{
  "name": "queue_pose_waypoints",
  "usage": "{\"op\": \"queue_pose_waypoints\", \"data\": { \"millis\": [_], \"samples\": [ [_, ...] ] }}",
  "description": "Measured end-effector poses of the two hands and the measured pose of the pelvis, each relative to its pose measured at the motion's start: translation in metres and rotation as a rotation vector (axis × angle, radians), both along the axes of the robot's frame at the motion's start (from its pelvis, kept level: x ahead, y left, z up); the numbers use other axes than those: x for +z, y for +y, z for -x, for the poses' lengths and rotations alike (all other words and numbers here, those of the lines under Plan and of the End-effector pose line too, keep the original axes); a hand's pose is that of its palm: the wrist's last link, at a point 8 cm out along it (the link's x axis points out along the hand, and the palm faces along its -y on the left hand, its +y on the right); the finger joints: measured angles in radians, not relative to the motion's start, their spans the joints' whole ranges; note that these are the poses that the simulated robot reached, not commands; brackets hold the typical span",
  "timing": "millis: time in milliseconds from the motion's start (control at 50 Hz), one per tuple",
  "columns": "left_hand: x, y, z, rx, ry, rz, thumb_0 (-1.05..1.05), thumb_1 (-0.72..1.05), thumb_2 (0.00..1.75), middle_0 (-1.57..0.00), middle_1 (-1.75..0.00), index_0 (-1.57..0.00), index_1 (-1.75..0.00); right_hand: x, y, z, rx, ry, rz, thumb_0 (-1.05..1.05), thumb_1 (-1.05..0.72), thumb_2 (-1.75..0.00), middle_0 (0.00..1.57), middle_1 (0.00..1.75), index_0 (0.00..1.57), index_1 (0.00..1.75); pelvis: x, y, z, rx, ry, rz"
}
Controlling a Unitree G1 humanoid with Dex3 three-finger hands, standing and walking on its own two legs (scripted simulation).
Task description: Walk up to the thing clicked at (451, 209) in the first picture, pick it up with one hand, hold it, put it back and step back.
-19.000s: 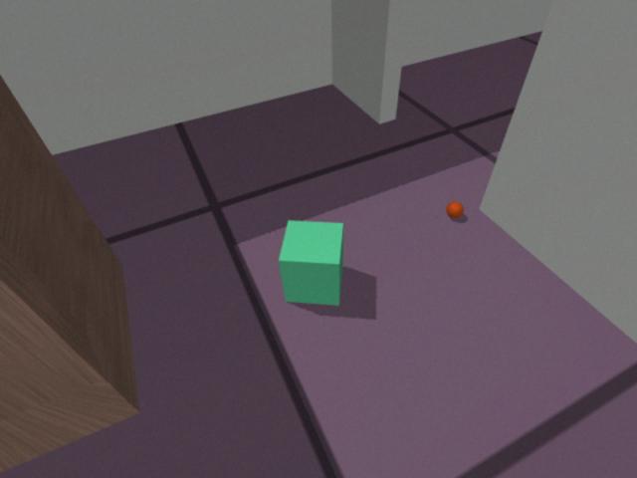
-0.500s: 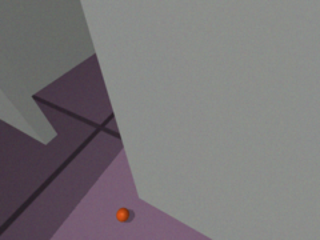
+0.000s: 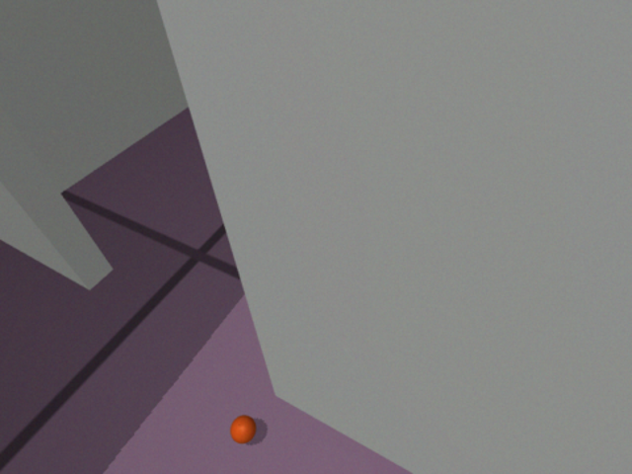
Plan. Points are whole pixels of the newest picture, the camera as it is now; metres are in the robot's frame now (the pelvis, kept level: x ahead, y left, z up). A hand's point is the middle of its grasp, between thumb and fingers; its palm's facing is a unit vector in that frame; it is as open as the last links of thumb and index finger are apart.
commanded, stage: stand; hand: left
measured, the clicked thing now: (243, 429) +0.40 +0.27 -0.75
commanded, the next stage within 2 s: none
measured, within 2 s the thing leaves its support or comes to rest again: neither
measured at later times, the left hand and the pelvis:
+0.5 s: hand out of the picture +0.07 +0.25 -0.16, palm faces -0.03 -0.94 -0.35, open 7.4 cm; pelvis +0.00 +0.00 +0.00, yaw +0 degrees
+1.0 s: hand out of the picture +0.08 +0.25 -0.15, palm faces -0.03 -0.93 -0.36, open 7.4 cm; pelvis +0.00 -0.01 +0.00, yaw +0 degrees
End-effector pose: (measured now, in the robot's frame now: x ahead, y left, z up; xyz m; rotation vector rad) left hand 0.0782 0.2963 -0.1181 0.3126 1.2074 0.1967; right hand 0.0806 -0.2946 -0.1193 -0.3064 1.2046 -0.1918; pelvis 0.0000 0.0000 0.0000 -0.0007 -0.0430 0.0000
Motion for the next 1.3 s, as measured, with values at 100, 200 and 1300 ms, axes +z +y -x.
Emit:
{"op": "queue_pose_waypoints", "data": {
  "millis": [100,200,1300],
  "samples": [
    [0.002,0.001,-0.002,-0.007,-0.008,-0.005,0.00,0.90,0.89,-0.20,-0.30,-0.20,-0.30,0.001,-0.002,0.000,0.000,-0.005,0.003,0.01,-0.90,-0.90,0.21,0.30,0.20,0.30,0.000,0.000,0.000,-0.001,-0.003,-0.001],
    [0.002,0.001,-0.001,-0.010,-0.008,-0.011,0.00,0.90,0.89,-0.20,-0.30,-0.20,-0.30,0.001,-0.004,0.003,-0.005,0.000,0.003,0.01,-0.90,-0.90,0.21,0.30,0.20,0.30,0.000,-0.001,0.000,-0.002,-0.005,-0.002],
    [0.001,-0.003,0.007,-0.008,0.012,-0.012,0.00,0.90,0.89,-0.21,-0.30,-0.20,-0.30,-0.001,-0.009,0.010,-0.007,0.027,0.003,0.01,-0.90,-0.90,0.21,0.30,0.20,0.30,0.000,-0.006,-0.004,0.000,-0.004,-0.001]
  ]
}}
